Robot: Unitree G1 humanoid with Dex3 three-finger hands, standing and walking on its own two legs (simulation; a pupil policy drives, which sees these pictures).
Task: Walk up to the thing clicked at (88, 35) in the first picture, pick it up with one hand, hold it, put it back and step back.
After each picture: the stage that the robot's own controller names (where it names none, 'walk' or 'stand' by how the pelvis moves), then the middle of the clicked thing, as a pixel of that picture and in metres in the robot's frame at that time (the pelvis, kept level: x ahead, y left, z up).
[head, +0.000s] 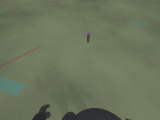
stand; (88, 37) +1.83 +0.02 -0.65
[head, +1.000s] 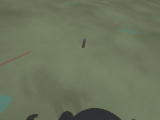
walk; (83, 43) +1.70 +0.05 -0.64
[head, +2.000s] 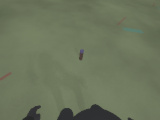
walk; (81, 55) +1.11 +0.07 -0.64
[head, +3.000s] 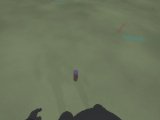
walk; (75, 75) +0.69 +0.13 -0.65
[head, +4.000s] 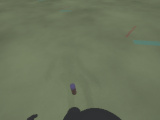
walk; (73, 89) +0.49 +0.23 -0.63
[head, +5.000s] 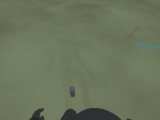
stand; (72, 92) +0.41 +0.19 -0.64
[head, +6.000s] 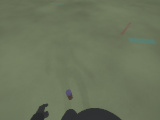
stand; (69, 95) +0.36 +0.22 -0.64
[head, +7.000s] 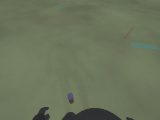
stand; (71, 98) +0.34 +0.19 -0.66
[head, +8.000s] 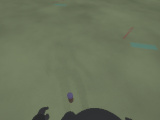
stand; (70, 98) +0.34 +0.19 -0.66
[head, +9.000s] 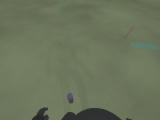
stand; (70, 98) +0.33 +0.19 -0.66
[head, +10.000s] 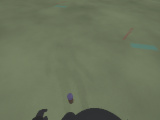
stand; (70, 98) +0.34 +0.19 -0.66
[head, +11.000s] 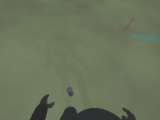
go down; (70, 92) +0.35 +0.19 -0.64
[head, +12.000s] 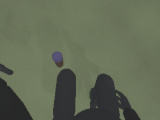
go down; (58, 60) +0.40 +0.25 -0.24
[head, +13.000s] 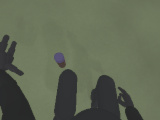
close in; (60, 61) +0.40 +0.25 -0.25
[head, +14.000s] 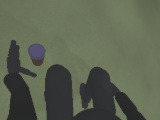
close in; (37, 57) +0.37 +0.28 -0.15
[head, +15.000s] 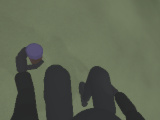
close; (35, 57) +0.37 +0.28 -0.15
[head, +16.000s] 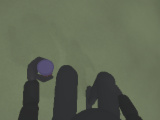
lift; (46, 70) +0.26 +0.27 -0.12
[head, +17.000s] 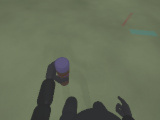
lift; (63, 74) +0.31 +0.17 +0.04
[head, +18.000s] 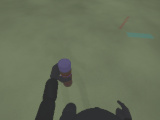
hold; (66, 74) +0.32 +0.15 +0.01
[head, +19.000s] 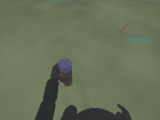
hold; (66, 74) +0.31 +0.15 +0.03
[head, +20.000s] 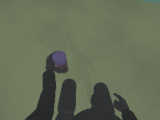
crouch; (62, 64) +0.37 +0.19 -0.06
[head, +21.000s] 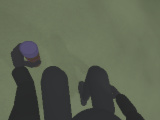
lower; (33, 56) +0.38 +0.28 -0.16
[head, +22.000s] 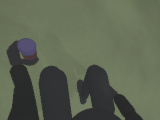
lower; (30, 54) +0.39 +0.29 -0.16
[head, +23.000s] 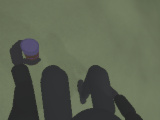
lower; (32, 54) +0.38 +0.29 -0.16
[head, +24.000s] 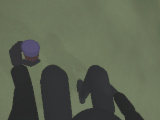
lower; (31, 55) +0.38 +0.28 -0.16
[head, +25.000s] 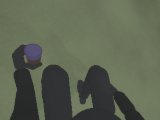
loosen; (34, 58) +0.36 +0.28 -0.16
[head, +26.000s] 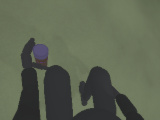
withdraw; (41, 59) +0.37 +0.25 -0.16
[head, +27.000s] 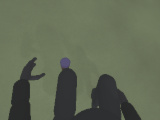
walk; (65, 65) +0.37 +0.20 -0.23
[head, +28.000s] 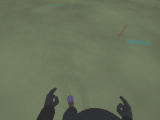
stand; (70, 101) +0.30 +0.16 -0.58
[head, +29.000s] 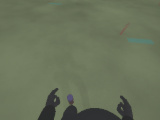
stand; (70, 99) +0.31 +0.17 -0.60
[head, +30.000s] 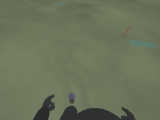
stand; (71, 98) +0.33 +0.17 -0.62
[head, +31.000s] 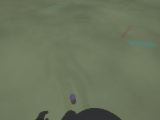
walk; (73, 99) +0.33 +0.16 -0.65
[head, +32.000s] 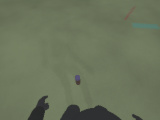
walk; (77, 80) +0.47 +0.13 -0.63
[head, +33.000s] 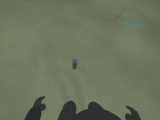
walk; (74, 64) +0.74 +0.17 -0.64
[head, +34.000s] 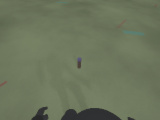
stand; (79, 63) +0.96 +0.16 -0.64
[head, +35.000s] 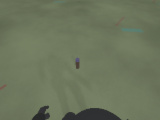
stand; (77, 63) +0.94 +0.19 -0.66
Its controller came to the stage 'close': yes
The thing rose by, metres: 0.66
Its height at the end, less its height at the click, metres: +0.00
